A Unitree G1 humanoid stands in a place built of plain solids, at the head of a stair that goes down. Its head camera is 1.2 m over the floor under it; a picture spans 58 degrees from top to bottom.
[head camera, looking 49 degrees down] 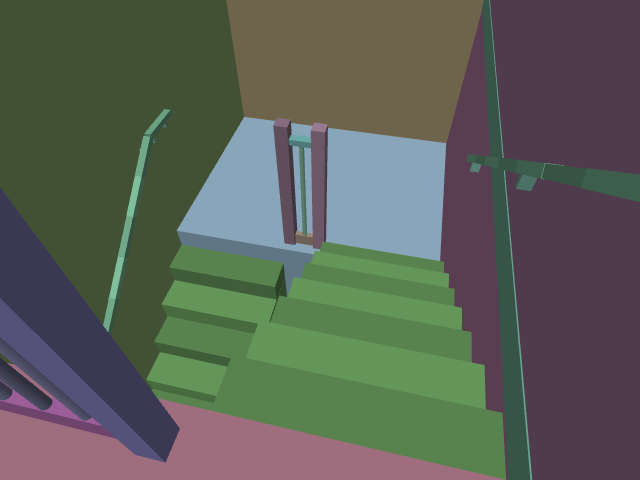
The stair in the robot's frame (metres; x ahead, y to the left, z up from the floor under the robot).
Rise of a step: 0.18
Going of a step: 0.25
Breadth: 0.90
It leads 13 degrees to the right of straight ahead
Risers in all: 8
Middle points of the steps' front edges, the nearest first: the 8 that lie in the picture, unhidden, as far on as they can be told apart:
0.34 -0.08 0.00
0.58 -0.14 -0.18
0.82 -0.19 -0.36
1.06 -0.24 -0.53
1.30 -0.30 -0.71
1.54 -0.35 -0.89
1.78 -0.40 -1.07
2.02 -0.46 -1.25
